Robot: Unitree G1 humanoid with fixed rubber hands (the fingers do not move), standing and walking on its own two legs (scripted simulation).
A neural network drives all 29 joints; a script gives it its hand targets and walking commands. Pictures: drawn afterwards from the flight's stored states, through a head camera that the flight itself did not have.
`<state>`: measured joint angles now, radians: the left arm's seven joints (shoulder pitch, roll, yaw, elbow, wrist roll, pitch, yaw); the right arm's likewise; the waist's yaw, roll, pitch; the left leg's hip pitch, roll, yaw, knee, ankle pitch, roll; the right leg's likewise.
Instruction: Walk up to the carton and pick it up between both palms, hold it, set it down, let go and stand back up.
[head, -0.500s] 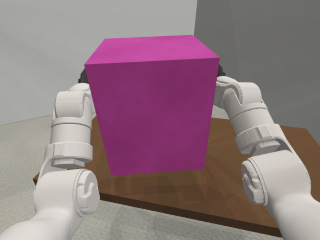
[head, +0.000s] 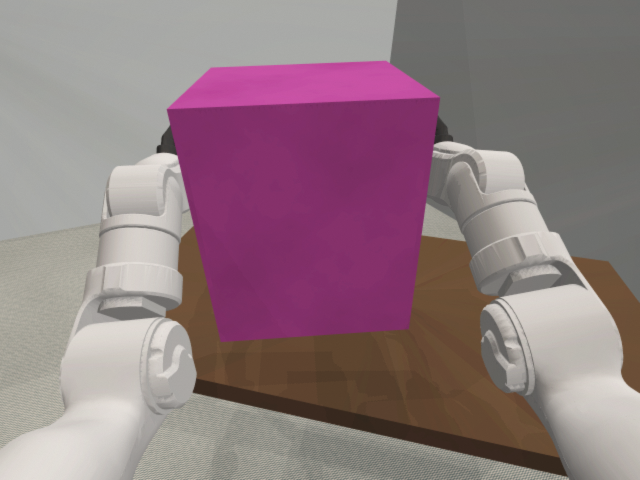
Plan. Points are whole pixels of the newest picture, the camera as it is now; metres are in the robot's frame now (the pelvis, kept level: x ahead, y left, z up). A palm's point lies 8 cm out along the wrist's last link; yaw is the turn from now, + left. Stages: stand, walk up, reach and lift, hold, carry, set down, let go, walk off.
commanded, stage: hold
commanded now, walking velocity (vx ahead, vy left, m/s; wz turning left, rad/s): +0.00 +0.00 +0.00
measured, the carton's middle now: (307, 194) +0.36 +0.00 +0.29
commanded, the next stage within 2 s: none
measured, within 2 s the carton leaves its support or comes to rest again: neither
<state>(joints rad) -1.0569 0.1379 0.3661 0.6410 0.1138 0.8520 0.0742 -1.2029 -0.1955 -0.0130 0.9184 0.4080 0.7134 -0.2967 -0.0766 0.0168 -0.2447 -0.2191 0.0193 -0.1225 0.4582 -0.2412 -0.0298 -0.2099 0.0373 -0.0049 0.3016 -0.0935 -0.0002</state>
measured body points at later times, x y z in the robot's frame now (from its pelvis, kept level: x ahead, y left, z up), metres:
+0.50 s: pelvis +0.01 +0.00 +0.00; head -0.09 +0.01 +0.44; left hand +0.40 +0.15 +0.29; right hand +0.39 -0.16 +0.31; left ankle +0.00 +0.13 -0.74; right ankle +0.04 -0.12 -0.74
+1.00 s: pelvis +0.00 +0.00 +0.00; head -0.10 +0.02 +0.44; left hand +0.39 +0.16 +0.30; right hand +0.38 -0.15 +0.32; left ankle +0.00 +0.13 -0.74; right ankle +0.04 -0.12 -0.74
